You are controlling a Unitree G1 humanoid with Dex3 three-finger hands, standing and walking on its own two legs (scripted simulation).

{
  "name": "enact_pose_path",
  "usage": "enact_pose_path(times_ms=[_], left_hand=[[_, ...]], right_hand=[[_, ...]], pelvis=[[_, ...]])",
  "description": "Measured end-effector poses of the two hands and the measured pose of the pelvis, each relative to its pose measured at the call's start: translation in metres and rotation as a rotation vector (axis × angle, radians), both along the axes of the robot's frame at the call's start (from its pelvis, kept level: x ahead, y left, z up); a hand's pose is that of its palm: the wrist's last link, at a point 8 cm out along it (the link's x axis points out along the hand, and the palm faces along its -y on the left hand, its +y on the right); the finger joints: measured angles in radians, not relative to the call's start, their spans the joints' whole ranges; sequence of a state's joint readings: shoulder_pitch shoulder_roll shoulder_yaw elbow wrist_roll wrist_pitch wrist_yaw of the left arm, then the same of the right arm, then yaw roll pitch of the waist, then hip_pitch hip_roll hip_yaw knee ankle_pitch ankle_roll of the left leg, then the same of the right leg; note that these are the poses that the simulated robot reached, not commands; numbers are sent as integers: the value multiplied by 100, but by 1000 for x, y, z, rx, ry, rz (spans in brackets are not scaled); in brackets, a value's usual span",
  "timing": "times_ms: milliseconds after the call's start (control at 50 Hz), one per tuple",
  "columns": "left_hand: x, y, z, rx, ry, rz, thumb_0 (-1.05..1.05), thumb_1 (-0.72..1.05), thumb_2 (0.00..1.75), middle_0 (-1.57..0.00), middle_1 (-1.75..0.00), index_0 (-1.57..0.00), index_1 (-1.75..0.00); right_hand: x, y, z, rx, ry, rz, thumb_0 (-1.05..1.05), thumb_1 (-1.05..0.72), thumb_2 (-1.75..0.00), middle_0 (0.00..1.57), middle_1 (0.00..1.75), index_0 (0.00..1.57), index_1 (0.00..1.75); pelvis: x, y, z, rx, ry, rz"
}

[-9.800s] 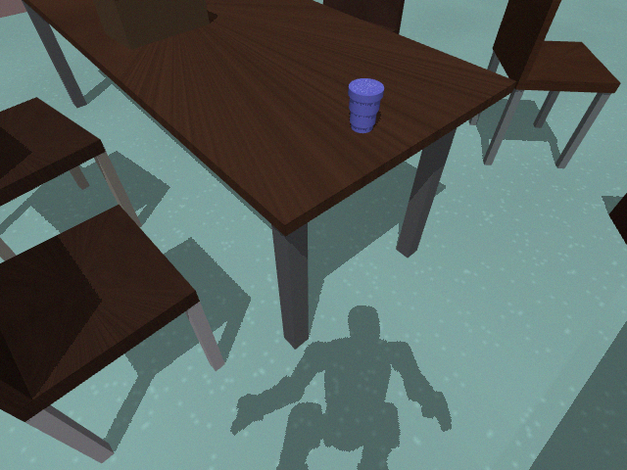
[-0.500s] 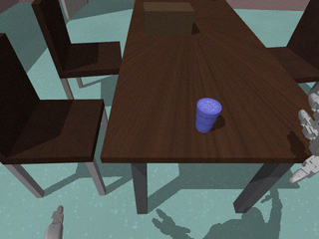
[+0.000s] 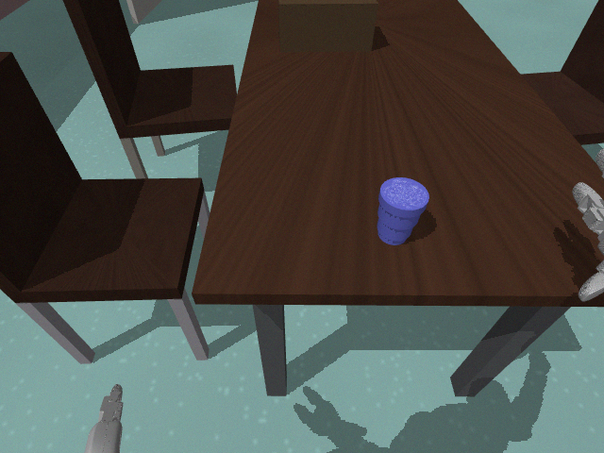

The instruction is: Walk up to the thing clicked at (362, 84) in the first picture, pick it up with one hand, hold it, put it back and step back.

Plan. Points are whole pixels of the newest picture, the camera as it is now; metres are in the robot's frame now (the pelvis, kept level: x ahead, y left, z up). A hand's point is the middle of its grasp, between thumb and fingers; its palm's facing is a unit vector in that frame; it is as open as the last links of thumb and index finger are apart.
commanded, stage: go down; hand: right
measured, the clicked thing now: (398, 214) +0.49 -0.15 +0.03
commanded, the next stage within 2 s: approach in 1.78 s
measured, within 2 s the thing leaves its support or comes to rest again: neither
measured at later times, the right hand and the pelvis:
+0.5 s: hand (584, 205) +0.38 -0.33 +0.16, palm faces +0.09 +1.00 -0.01, open 17.6 cm; pelvis +0.01 -0.01 -0.01, yaw +1 degrees
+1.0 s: hand (587, 187) +0.40 -0.34 +0.17, palm faces +0.10 +1.00 -0.01, open 17.6 cm; pelvis +0.00 -0.01 -0.01, yaw +1 degrees
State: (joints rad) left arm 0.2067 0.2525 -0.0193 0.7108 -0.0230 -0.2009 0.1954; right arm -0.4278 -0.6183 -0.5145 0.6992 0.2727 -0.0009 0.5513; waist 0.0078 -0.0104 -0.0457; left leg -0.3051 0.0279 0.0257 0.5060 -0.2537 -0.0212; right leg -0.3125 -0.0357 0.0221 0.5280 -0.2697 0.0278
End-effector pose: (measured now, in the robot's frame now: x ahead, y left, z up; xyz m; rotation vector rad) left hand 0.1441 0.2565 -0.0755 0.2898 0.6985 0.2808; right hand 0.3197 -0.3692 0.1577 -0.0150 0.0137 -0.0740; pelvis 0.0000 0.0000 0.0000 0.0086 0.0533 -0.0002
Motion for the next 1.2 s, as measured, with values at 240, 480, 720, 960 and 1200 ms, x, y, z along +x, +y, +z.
enact_pose_path(times_ms=[240,480,720,960,1200], left_hand=[[-8,1,-4,12,30,14,-1,-54,7,-6,-5,-5,-6],[-1,-4,-1,15,13,16,-1,-54,7,-6,-5,-5,-6],[-5,-5,-2,19,16,16,-1,-54,7,-6,-5,-5,-6],[-14,-4,0,30,11,23,-1,-54,7,-6,-5,-5,-6],[-14,-7,1,28,5,17,-1,-54,7,-6,-5,-5,-6]], right_hand=[[26,-6,2,4,-2,-10,-1,60,-2,6,5,6,5],[35,-15,4,5,0,-18,-1,57,-3,6,5,6,4],[44,-18,6,9,1,-13,-1,56,-4,6,5,6,5],[56,-24,13,9,0,-24,-1,58,-3,6,5,6,5],[66,-30,16,9,8,-27,-1,58,-4,6,5,6,5]], pelvis=[[2,-2,-3,3,38,8],[6,-6,-5,8,57,9],[3,-7,-7,12,70,9],[0,-8,-10,13,87,13],[-1,-9,-11,17,106,15]])
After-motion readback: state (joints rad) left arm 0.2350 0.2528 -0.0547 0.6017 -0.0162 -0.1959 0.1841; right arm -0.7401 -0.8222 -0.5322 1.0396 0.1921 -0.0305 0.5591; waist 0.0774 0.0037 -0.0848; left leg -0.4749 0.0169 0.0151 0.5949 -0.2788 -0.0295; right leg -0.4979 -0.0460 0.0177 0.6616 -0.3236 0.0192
